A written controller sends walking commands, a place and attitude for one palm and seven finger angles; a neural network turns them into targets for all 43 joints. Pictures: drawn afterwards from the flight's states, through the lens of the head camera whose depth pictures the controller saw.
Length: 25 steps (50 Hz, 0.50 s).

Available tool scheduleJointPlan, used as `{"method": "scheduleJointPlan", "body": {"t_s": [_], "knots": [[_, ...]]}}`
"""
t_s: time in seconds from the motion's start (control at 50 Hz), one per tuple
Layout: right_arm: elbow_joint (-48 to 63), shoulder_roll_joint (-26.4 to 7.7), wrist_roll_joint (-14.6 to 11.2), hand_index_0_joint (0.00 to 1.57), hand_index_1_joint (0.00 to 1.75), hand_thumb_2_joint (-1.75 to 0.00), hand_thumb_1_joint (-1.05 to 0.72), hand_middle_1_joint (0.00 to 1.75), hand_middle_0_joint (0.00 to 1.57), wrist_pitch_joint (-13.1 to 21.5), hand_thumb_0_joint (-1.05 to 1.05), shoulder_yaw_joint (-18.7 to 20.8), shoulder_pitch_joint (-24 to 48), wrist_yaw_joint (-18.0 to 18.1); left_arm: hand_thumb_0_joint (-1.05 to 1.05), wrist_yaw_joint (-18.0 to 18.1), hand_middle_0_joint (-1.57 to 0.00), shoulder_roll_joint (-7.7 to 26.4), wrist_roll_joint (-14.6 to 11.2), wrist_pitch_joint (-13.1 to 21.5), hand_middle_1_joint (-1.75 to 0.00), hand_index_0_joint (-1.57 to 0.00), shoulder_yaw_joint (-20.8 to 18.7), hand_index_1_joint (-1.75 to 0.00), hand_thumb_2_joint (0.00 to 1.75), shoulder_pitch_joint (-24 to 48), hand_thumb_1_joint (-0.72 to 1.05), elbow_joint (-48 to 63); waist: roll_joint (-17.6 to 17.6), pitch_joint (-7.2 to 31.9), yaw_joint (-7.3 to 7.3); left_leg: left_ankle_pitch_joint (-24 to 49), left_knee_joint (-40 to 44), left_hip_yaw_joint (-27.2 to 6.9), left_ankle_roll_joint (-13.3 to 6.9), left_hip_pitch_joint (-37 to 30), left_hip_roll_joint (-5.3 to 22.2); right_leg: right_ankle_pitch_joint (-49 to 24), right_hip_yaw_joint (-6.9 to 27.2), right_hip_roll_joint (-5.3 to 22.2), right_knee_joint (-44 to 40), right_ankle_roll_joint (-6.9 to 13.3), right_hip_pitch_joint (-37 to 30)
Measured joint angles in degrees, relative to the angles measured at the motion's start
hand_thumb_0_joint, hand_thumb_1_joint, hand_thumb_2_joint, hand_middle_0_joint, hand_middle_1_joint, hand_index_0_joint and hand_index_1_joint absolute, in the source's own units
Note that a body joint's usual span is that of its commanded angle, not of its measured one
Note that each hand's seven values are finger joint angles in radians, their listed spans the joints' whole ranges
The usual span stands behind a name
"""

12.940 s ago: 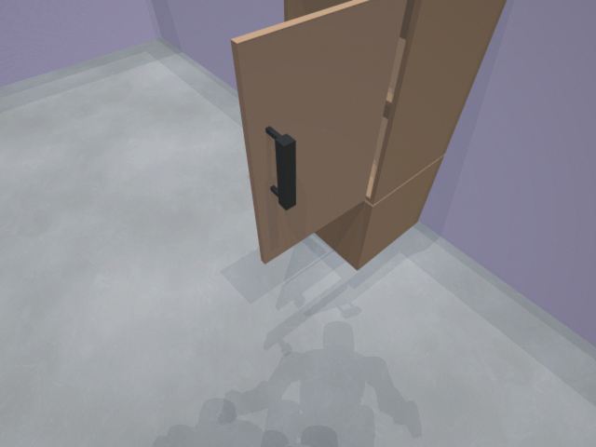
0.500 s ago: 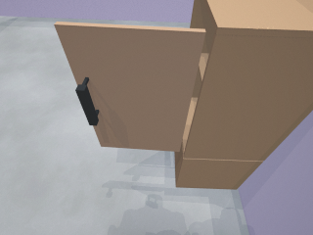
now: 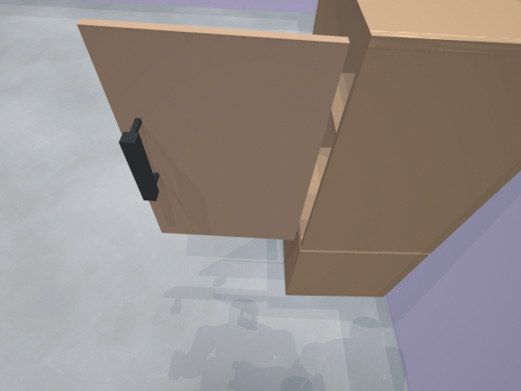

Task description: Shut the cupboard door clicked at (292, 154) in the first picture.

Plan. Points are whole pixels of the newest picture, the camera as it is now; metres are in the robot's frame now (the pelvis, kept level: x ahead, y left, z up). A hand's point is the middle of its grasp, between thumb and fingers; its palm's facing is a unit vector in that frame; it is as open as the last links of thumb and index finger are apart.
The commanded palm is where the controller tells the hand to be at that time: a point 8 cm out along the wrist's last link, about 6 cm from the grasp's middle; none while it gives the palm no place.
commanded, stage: come to a stop and stand still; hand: left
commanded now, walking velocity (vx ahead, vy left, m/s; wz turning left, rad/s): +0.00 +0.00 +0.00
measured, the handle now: (144, 161) +0.52 +0.26 -0.01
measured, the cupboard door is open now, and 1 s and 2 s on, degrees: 88 88 88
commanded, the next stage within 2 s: look again from close up in 0.50 s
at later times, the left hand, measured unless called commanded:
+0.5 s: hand out of the picture -0.02 +0.12 -0.18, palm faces +0.02 -0.99 -0.17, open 7.3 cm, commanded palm none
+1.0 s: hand out of the picture +0.00 +0.19 -0.18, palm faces -0.02 -0.97 -0.23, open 7.3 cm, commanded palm none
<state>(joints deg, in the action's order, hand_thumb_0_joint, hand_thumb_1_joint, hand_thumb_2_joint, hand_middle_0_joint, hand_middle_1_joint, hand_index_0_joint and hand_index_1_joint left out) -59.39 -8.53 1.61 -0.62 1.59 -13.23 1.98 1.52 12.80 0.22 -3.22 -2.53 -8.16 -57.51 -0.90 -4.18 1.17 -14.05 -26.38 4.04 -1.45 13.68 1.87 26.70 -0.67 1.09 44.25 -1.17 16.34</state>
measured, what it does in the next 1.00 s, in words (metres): steps on the spot: right foot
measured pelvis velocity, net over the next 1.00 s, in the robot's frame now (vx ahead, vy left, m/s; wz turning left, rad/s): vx -0.02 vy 0.00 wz -0.03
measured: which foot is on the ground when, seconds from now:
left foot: down 0.00-1.00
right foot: up 0.00-0.04, down 0.06-1.00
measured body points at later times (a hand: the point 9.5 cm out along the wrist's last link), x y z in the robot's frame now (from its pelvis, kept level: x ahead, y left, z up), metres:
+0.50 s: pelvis -0.01 -0.04 +0.00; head -0.01 -0.04 +0.45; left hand -0.02 +0.17 -0.16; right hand -0.02 -0.27 -0.16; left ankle +0.00 +0.10 -0.74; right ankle -0.07 -0.14 -0.74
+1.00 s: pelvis -0.02 +0.00 -0.01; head -0.02 +0.00 +0.44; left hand +0.01 +0.24 -0.16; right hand +0.00 -0.23 -0.16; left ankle -0.01 +0.10 -0.74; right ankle -0.07 -0.14 -0.74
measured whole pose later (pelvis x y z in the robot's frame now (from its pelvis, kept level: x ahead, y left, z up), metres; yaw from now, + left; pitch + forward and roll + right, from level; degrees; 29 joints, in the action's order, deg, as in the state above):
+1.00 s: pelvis -0.02 +0.00 -0.01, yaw -1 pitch -1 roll +0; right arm -60.2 -9.8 0.9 0.6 -0.2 -15.7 0.8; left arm 2.3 11.0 0.8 0.5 0.7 -16.3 -60.4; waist -0.5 -0.7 0.3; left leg -15.5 -30.3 4.5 -1.4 14.1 0.3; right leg 20.1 0.7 2.7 29.6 -2.0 8.8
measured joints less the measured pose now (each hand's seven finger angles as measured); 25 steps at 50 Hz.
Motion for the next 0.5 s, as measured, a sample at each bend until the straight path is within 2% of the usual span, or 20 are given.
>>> {"method": "scheduleJointPlan", "body": {"t_s": [0.06,0.08,0.18,0.34,0.5], "knots": [[-0.74,-0.2,-0.52,0.2,0.3,-0.9,-0.91,0.3,0.2,-0.01,0.01,0.25,-0.4,-0.37,0.0,-0.22,-0.19,-0.02,0.05,0.89,-0.3,-0.2,0.48,-0.3,0.9,-1.52,0.91,-0.47,-0.38,0.83,-0.15,-0.45,-1.62,0.45,0.94,1.11,-0.35,-9.24,-0.2,0.92,-14.01,0.64,-6.09],[-1.07,-0.19,-0.76,0.2,0.3,-0.9,-0.91,0.3,0.2,-0.14,0.01,0.32,-0.4,-0.54,0.0,-0.1,-0.19,0.11,0.13,1.39,-0.3,-0.2,0.57,-0.3,0.9,-2.18,0.91,-0.82,-1.05,1.25,-0.39,-0.91,-2.53,1.07,1.33,1.62,-0.69,-7.37,0.35,1.4,-16.79,0.67,-7.41],[-2.92,-1.3,-0.84,0.2,0.3,-0.9,-0.91,0.3,0.2,-0.58,0.01,0.4,-0.03,-0.93,0.0,0.04,-0.19,-2.06,0.12,2.37,-0.3,-0.2,2.01,-0.3,0.9,-4.15,0.91,-4.02,0.8,1.51,0.66,0.65,-0.23,0.41,2.53,-0.43,0.33,-7.24,-0.18,0.22,-17.39,0.9,-8.63],[-5.91,-0.88,-0.78,0.2,0.3,-0.9,-0.91,0.29,0.2,-0.39,0.01,0.01,-1.26,-0.9,0.0,0.18,-0.2,-3.3,-0.12,3.04,-0.3,-0.2,2.67,-0.3,0.9,-6.59,0.92,-6.5,0.4,2.52,-0.24,1.96,2.2,-0.36,3.74,-2.8,1.66,-8.8,-0.89,-1.32,-20.54,2.19,-11.46],[-7.17,0.11,-0.74,0.2,0.3,-0.9,-0.91,0.29,0.2,0.05,0.01,-0.51,-2.6,-0.59,0.0,0.11,-0.2,-4.43,-0.21,3.49,-0.3,-0.2,2.95,-0.3,0.9,-8.24,0.91,-7.84,0.05,2.82,-0.66,2.46,3.34,-0.76,4.05,-3.67,2.02,-9.66,-1.27,-1.79,-22.54,2.51,-12.83]]}}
